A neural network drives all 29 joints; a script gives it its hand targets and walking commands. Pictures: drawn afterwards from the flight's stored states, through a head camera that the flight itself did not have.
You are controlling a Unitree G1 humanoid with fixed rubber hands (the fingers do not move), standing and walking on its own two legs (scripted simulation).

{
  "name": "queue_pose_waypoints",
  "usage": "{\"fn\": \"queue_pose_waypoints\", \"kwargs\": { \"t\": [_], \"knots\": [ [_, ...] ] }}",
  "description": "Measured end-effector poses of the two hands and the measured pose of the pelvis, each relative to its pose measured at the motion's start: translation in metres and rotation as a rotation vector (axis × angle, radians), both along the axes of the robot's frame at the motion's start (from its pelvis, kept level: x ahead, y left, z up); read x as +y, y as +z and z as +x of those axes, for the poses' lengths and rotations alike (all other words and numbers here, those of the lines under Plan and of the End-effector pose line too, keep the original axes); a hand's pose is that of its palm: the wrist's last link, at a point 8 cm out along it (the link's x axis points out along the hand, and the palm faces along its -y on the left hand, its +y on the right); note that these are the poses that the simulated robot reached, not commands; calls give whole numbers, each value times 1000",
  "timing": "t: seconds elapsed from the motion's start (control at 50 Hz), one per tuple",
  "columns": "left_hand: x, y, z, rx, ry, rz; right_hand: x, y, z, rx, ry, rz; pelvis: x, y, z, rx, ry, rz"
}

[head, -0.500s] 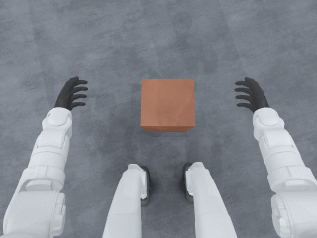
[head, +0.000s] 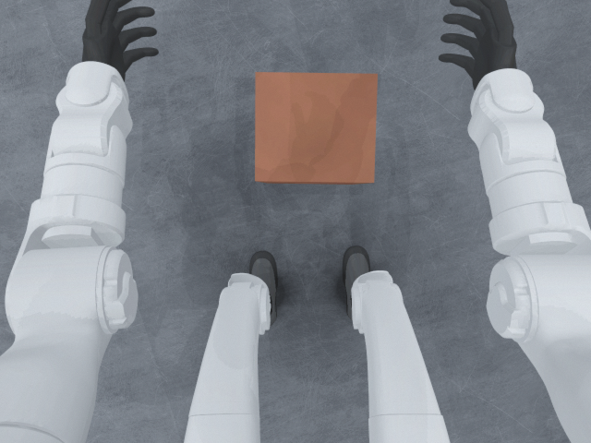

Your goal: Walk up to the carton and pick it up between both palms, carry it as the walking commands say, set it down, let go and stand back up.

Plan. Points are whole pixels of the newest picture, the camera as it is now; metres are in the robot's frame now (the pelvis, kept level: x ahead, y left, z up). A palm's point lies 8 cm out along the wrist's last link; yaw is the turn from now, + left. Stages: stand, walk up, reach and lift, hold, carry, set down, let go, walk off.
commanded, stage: reach and lift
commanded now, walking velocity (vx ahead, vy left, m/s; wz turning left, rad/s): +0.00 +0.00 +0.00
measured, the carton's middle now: (312, 138) +0.48 -0.01 -0.52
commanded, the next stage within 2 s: none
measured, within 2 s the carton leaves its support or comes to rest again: neither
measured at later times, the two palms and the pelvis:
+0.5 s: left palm (161, 100) +0.50 +0.22 -0.24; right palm (429, 103) +0.50 -0.17 -0.25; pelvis -0.05 +0.00 -0.09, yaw +1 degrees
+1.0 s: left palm (190, 116) +0.50 +0.21 -0.35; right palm (405, 109) +0.51 -0.17 -0.35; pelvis -0.06 +0.00 -0.22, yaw +2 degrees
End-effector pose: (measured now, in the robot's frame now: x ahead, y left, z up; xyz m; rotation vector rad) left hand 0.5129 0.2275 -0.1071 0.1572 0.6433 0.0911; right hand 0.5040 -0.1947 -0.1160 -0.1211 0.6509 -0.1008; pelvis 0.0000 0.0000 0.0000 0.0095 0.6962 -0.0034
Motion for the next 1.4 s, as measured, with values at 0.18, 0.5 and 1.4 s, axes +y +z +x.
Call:
{"fn": "queue_pose_waypoints", "kwargs": {
  "t": [0.18, 0.5, 1.4],
  "knots": [
    [2, -20, -8, 16, 19, -11, 2, -19, -6, 6, -8, -1, 0, -7, -8, 24, 2, 0],
    [-10, -128, -11, 20, 39, -27, 20, -133, -8, 28, -31, 25, -4, -94, -46, 90, 19, 6],
    [-29, -348, -21, 71, 153, -156, 27, -338, -6, 52, -105, 77, -5, -280, -67, -142, 50, -6]
  ]
}}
